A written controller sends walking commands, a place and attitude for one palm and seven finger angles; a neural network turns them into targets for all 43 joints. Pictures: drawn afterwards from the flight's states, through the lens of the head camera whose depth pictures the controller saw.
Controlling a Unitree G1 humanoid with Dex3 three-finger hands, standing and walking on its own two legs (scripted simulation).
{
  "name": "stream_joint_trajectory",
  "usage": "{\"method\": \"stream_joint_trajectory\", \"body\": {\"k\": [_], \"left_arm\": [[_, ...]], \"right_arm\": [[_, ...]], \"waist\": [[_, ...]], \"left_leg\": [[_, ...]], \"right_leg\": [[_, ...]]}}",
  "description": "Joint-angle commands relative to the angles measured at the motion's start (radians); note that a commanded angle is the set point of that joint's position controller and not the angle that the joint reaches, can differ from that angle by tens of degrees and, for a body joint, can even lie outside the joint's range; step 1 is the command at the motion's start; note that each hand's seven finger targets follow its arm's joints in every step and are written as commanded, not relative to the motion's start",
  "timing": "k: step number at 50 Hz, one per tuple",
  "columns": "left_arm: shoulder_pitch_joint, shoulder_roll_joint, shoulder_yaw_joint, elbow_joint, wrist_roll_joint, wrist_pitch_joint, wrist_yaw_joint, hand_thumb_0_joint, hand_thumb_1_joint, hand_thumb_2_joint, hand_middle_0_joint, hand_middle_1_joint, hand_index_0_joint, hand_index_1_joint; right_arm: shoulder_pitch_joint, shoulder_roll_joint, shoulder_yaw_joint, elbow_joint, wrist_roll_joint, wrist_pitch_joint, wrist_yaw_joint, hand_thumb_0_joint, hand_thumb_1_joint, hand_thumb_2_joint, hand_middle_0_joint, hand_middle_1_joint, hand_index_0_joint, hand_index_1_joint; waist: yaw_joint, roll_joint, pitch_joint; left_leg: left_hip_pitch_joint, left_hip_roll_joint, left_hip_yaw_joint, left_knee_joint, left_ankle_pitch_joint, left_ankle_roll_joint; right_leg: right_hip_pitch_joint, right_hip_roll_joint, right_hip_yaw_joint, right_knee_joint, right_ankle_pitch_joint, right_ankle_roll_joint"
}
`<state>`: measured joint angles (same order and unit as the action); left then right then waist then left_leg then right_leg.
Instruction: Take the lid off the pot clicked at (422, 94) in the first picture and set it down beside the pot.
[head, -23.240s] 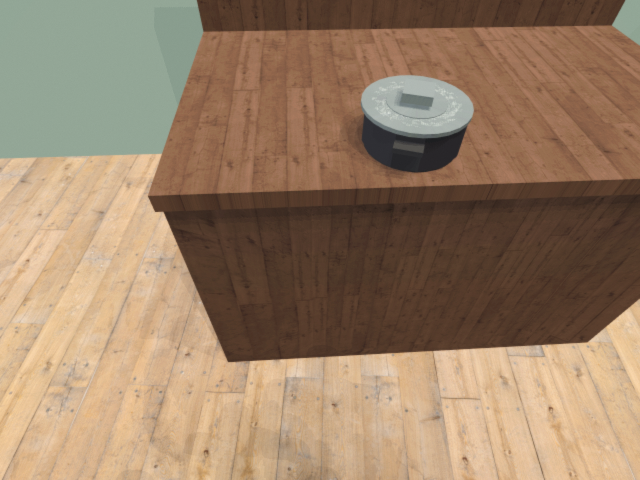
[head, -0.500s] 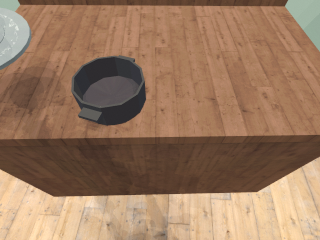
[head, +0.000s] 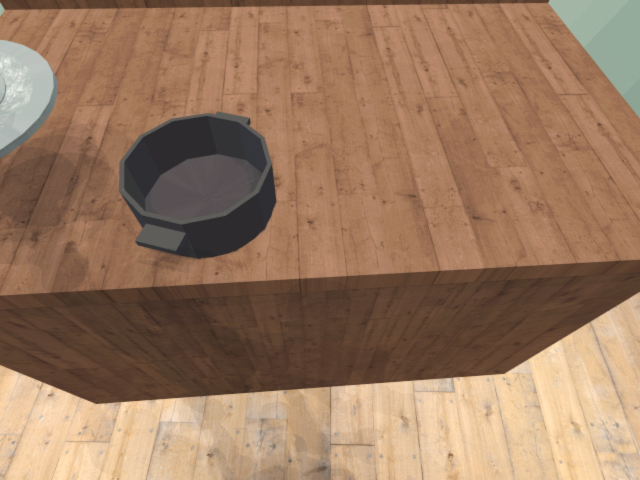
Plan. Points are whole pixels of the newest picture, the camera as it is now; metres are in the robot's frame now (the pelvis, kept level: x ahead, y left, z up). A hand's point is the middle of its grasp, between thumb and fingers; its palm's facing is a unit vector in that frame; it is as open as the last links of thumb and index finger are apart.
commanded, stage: lower the lid onto the table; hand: left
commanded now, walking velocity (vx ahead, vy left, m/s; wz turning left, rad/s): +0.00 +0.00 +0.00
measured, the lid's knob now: out of the picture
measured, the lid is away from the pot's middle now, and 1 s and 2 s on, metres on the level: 0.22 0.24 0.24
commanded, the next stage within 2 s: none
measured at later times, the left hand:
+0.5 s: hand out of the picture +0.46 +0.35 +0.20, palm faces -0.35 -0.22 -0.91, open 8.8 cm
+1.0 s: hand out of the picture +0.46 +0.36 +0.17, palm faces -0.39 -0.23 -0.89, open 8.8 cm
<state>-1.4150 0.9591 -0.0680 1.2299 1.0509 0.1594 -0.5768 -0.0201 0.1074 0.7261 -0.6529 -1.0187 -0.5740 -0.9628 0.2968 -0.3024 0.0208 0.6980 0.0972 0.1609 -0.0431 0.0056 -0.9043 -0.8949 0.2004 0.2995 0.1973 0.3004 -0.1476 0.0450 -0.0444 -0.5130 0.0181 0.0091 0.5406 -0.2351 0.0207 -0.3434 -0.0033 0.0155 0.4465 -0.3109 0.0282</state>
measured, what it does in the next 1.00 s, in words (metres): stands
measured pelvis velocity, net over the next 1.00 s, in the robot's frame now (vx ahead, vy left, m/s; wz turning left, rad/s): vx -0.01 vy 0.01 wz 0.00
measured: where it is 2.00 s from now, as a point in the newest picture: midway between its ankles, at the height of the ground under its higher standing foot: outside the picture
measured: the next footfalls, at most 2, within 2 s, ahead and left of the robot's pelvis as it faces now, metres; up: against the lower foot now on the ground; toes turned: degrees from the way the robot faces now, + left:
none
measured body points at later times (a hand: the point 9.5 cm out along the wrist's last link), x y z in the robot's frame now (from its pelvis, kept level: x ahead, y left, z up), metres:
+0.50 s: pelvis -0.01 +0.01 +0.00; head +0.07 +0.01 +0.44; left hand +0.48 +0.36 +0.25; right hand +0.01 -0.28 -0.13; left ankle +0.01 +0.11 -0.73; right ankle -0.07 -0.14 -0.73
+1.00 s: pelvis -0.01 +0.01 -0.01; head +0.07 +0.03 +0.43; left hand +0.47 +0.37 +0.22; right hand -0.02 -0.27 -0.13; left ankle +0.01 +0.11 -0.73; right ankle -0.07 -0.14 -0.73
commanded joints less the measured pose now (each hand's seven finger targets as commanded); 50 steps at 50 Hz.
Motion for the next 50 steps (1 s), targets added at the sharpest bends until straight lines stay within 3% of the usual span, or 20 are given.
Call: {"method": "stream_joint_trajectory", "body": {"k": [1,5,9,13,14,17,21,23,24,28,29,32,34,38,39,42,46,48,49,50], "left_arm": [[-0.528,0.278,0.028,-0.26,0.013,-0.01,0.052,0.0,0.525,0.928,-0.815,-1.103,-0.768,-1.073],[-0.45,0.259,0.013,-0.177,0.006,-0.019,0.052,0.0,0.525,0.928,-0.815,-1.103,-0.768,-1.073],[-0.524,0.269,0.016,-0.253,0.005,-0.026,0.059,0.0,0.525,0.928,-0.815,-1.103,-0.768,-1.073],[-0.49,0.188,-0.037,-0.234,-0.019,-0.037,0.052,0.0,0.525,0.928,-0.815,-1.103,-0.768,-1.073],[-0.503,0.236,0.002,-0.233,-0.005,-0.034,0.06,0.0,0.525,0.928,-0.815,-1.103,-0.768,-1.073],[-0.468,0.221,-0.011,-0.168,-0.007,-0.038,0.062,0.0,0.525,0.928,-0.815,-1.103,-0.768,-1.073],[-0.51,0.22,-0.02,-0.197,-0.009,-0.05,0.069,0.0,0.525,0.928,-0.815,-1.103,-0.768,-1.073],[-0.494,0.216,-0.017,-0.229,-0.018,-0.064,0.068,0.0,0.525,0.928,-0.815,-1.103,-0.768,-1.073],[-0.525,0.285,0.036,-0.249,-0.001,-0.064,0.078,0.0,0.525,0.928,-0.815,-1.103,-0.768,-1.073],[-0.429,0.247,0.016,-0.193,-0.018,-0.082,0.072,0.0,0.525,0.928,-0.815,-1.103,-0.768,-1.073],[-0.459,0.309,0.061,-0.204,-0.003,-0.08,0.081,0.0,0.525,0.928,-0.815,-1.103,-0.768,-1.073],[-0.425,0.272,0.03,-0.162,-0.008,-0.082,0.081,0.0,0.525,0.928,-0.815,-1.103,-0.768,-1.073],[-0.454,0.285,0.037,-0.21,-0.008,-0.09,0.085,0.0,0.525,0.928,-0.815,-1.103,-0.768,-1.073],[-0.42,0.254,0.019,-0.203,-0.024,-0.101,0.082,0.0,0.525,0.928,-0.815,-1.103,-0.768,-1.073],[-0.483,0.295,0.046,-0.25,-0.014,-0.1,0.088,0.0,0.525,0.928,-0.815,-1.103,-0.768,-1.073],[-0.402,0.237,0.013,-0.14,-0.019,-0.096,0.084,0.0,0.525,0.928,-0.815,-1.103,-0.768,-1.073],[-0.449,0.264,0.021,-0.184,-0.017,-0.106,0.093,0.0,0.525,0.928,-0.815,-1.103,-0.768,-1.073],[-0.461,0.225,-0.006,-0.236,-0.034,-0.117,0.088,0.0,0.525,0.928,-0.815,-1.103,-0.768,-1.073],[-0.495,0.278,0.036,-0.249,-0.019,-0.116,0.098,0.0,0.525,0.928,-0.815,-1.103,-0.768,-1.073],[-0.455,0.246,0.018,-0.195,-0.014,-0.115,0.096,0.0,0.525,0.928,-0.815,-1.103,-0.768,-1.073]], "right_arm": [[0.072,-0.175,-0.055,-0.072,-0.007,-0.007,-0.017,0.0,-0.9,-0.9,0.2,0.3,0.2,0.3],[0.081,-0.174,-0.049,-0.064,-0.001,-0.011,-0.025,0.0,-0.9,-0.9,0.2,0.3,0.2,0.3],[0.092,-0.178,-0.054,-0.051,-0.007,-0.02,-0.03,0.0,-0.9,-0.9,0.2,0.3,0.2,0.3],[0.09,-0.175,-0.051,-0.045,0.001,-0.037,-0.035,0.0,-0.9,-0.9,0.2,0.3,0.2,0.3],[0.096,-0.178,-0.054,-0.039,-0.007,-0.032,-0.033,0.0,-0.9,-0.9,0.2,0.3,0.2,0.3],[0.094,-0.178,-0.051,-0.039,-0.004,-0.033,-0.035,0.0,-0.9,-0.9,0.2,0.3,0.2,0.3],[0.094,-0.183,-0.05,-0.036,-0.005,-0.032,-0.039,0.0,-0.9,-0.9,0.2,0.3,0.2,0.3],[0.094,-0.179,-0.047,-0.041,-0.002,-0.041,-0.045,0.0,-0.9,-0.9,0.2,0.3,0.2,0.3],[0.107,-0.185,-0.054,-0.036,-0.009,-0.037,-0.043,0.0,-0.9,-0.9,0.2,0.3,0.2,0.3],[0.107,-0.18,-0.049,-0.044,0.002,-0.038,-0.043,0.0,-0.9,-0.9,0.2,0.3,0.2,0.3],[0.111,-0.188,-0.055,-0.039,-0.007,-0.028,-0.039,0.0,-0.9,-0.9,0.2,0.3,0.2,0.3],[0.112,-0.186,-0.054,-0.045,-0.005,-0.022,-0.04,0.0,-0.9,-0.9,0.2,0.3,0.2,0.3],[0.115,-0.187,-0.056,-0.046,-0.006,-0.02,-0.04,0.0,-0.9,-0.9,0.2,0.3,0.2,0.3],[0.125,-0.184,-0.052,-0.045,0.001,-0.027,-0.047,0.0,-0.9,-0.9,0.2,0.3,0.2,0.3],[0.131,-0.189,-0.06,-0.038,-0.007,-0.022,-0.044,0.0,-0.9,-0.9,0.2,0.3,0.2,0.3],[0.145,-0.186,-0.059,-0.03,-0.006,-0.027,-0.046,0.0,-0.9,-0.9,0.2,0.3,0.2,0.3],[0.148,-0.189,-0.058,-0.026,-0.008,-0.028,-0.05,0.0,-0.9,-0.9,0.2,0.3,0.2,0.3],[0.136,-0.184,-0.053,-0.03,-0.001,-0.037,-0.056,0.0,-0.9,-0.9,0.2,0.3,0.2,0.3],[0.151,-0.188,-0.06,-0.023,-0.011,-0.035,-0.053,0.0,-0.9,-0.9,0.2,0.3,0.2,0.3],[0.156,-0.183,-0.06,-0.024,-0.009,-0.038,-0.055,0.0,-0.9,-0.9,0.2,0.3,0.2,0.3]], "waist": [[0.013,0.132,-0.478],[0.003,0.081,-0.421],[0.002,0.142,-0.497],[-0.002,0.152,-0.454],[-0.001,0.142,-0.476],[-0.007,0.107,-0.414],[-0.007,0.126,-0.431],[0.002,0.152,-0.469],[0.002,0.149,-0.52],[0.007,0.122,-0.476],[0.008,0.133,-0.493],[-0.001,0.125,-0.426],[0.002,0.155,-0.481],[0.001,0.146,-0.474],[-0.004,0.175,-0.515],[-0.016,0.124,-0.423],[-0.015,0.148,-0.455],[-0.009,0.192,-0.491],[-0.009,0.212,-0.533],[-0.015,0.203,-0.499]], "left_leg": [[0.469,-0.031,0.009,0.047,0.545,0.063],[0.424,-0.033,0.016,0.048,0.476,0.065],[0.487,-0.028,0.01,0.051,0.501,0.067],[0.498,-0.026,0.005,0.052,0.507,0.065],[0.49,-0.025,0.0,0.052,0.487,0.063],[0.425,-0.034,0.006,0.046,0.395,0.063],[0.432,-0.031,0.001,0.045,0.372,0.063],[0.47,-0.028,0.003,0.055,0.453,0.065],[0.484,-0.024,-0.004,0.061,0.457,0.062],[0.448,-0.029,0.005,0.073,0.501,0.063],[0.443,-0.026,0.001,0.074,0.472,0.059],[0.396,-0.031,0.008,0.069,0.386,0.058],[0.437,-0.025,0.001,0.079,0.435,0.058],[0.448,-0.025,-0.001,0.085,0.468,0.062],[0.473,-0.016,-0.01,0.087,0.467,0.059],[0.418,-0.023,-0.011,0.089,0.404,0.058],[0.412,-0.026,-0.007,0.088,0.355,0.059],[0.469,-0.016,-0.01,0.095,0.446,0.059],[0.496,-0.014,-0.021,0.106,0.467,0.058],[0.48,-0.02,-0.02,0.114,0.458,0.059]], "right_leg": [[-0.016,0.064,-0.06,-0.017,0.404,-0.034],[-0.033,0.067,-0.061,-0.02,0.377,-0.032],[-0.036,0.068,-0.058,-0.019,0.375,-0.031],[-0.077,0.071,-0.072,-0.02,0.357,-0.04],[-0.069,0.072,-0.065,-0.019,0.346,-0.033],[-0.079,0.072,-0.069,-0.019,0.317,-0.036],[-0.092,0.072,-0.069,-0.015,0.3,-0.037],[-0.088,0.074,-0.073,-0.004,0.329,-0.043],[-0.075,0.074,-0.063,-0.002,0.327,-0.034],[-0.079,0.076,-0.072,0.014,0.363,-0.038],[-0.079,0.076,-0.064,0.014,0.344,-0.033],[-0.106,0.077,-0.069,0.008,0.305,-0.037],[-0.107,0.078,-0.066,0.015,0.311,-0.036],[-0.124,0.083,-0.076,0.023,0.318,-0.04],[-0.131,0.082,-0.07,0.02,0.307,-0.034],[-0.17,0.087,-0.08,0.017,0.275,-0.037],[-0.16,0.084,-0.075,0.021,0.266,-0.039],[-0.176,0.084,-0.08,0.031,0.283,-0.042],[-0.178,0.088,-0.072,0.032,0.281,-0.037],[-0.198,0.089,-0.076,0.033,0.276,-0.039]]}}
